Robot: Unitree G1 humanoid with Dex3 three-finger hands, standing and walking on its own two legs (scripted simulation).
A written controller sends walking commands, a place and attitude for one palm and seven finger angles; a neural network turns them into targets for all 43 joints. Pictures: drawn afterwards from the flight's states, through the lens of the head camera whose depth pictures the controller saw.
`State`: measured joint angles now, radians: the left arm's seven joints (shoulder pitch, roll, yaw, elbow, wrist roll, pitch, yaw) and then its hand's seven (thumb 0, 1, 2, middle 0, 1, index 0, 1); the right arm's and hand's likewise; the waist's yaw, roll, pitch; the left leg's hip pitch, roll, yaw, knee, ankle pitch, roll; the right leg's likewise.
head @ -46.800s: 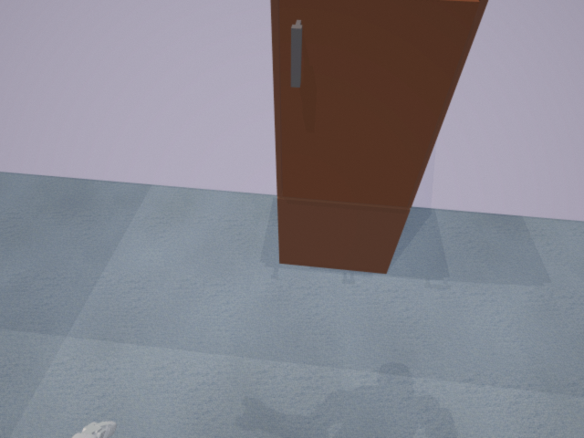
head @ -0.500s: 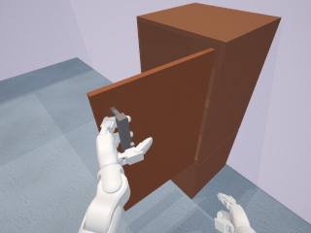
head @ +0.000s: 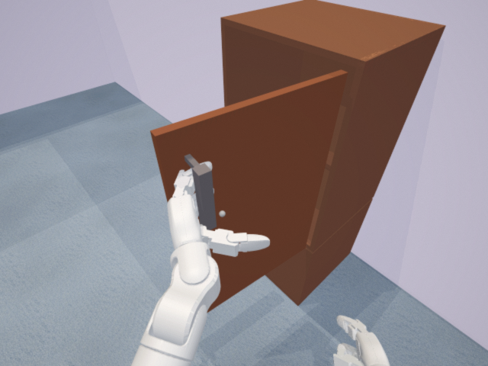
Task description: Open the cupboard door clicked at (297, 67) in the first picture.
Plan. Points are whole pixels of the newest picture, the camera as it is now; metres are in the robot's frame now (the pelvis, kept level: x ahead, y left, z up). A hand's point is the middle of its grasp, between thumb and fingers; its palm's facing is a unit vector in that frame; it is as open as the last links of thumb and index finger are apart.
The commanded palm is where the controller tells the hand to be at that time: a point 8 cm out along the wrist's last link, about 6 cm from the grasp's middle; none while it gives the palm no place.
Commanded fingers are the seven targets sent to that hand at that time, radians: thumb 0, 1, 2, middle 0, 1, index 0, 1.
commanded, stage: slide the hand sideways off the handle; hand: left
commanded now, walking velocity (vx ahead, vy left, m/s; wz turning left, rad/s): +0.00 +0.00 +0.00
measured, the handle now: (199, 193) +0.35 +0.11 +0.14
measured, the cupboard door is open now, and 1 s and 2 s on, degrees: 83 85 85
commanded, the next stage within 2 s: draw the hand back to the body in 1.24 s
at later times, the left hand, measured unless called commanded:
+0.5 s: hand (216, 233) +0.27 +0.07 +0.14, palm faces -0.05 -1.00 +0.01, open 16.1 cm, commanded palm +0.23 +0.13 +0.13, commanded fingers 0.00 -0.50 0.30 -0.15 -0.30 -0.15 -0.30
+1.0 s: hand (183, 259) +0.23 +0.11 +0.13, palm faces +0.00 -1.00 -0.06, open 16.1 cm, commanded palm +0.19 +0.18 +0.13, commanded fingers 0.00 -0.50 0.30 -0.15 -0.30 -0.15 -0.30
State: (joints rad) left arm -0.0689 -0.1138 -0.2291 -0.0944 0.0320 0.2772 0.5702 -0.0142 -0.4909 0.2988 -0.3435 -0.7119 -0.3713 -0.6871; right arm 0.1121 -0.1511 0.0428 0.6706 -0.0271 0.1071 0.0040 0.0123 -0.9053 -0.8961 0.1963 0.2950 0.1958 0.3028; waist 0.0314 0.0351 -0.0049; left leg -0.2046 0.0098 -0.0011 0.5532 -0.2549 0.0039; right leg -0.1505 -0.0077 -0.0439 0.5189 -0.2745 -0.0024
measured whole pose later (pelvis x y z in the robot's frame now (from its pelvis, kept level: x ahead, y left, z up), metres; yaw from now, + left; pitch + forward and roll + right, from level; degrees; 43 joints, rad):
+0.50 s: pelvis +0.01 -0.01 +0.00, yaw -1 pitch -4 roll +0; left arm 0.12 0.07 -0.13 -0.26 -0.11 0.19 0.08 -0.02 -0.50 0.30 -0.19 -0.39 -0.19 -0.36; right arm 0.18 -0.19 0.07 0.54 0.02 0.04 -0.02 0.01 -0.90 -0.90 0.20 0.30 0.20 0.30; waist 0.01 0.04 -0.02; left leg -0.21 0.01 0.02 0.54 -0.26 0.00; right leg -0.18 -0.01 -0.02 0.55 -0.29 -0.01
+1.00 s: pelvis +0.04 -0.04 -0.01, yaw +0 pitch -2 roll +0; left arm 0.48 0.21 0.07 -0.46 -0.24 0.08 -0.12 -0.02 -0.49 0.30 -0.22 -0.33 -0.19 -0.32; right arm 0.23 -0.23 0.05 0.52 0.03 -0.07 -0.05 0.01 -0.90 -0.90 0.20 0.30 0.20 0.30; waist 0.03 0.06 -0.06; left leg -0.24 0.05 -0.01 0.60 -0.33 -0.04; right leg -0.20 0.03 -0.05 0.59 -0.36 -0.04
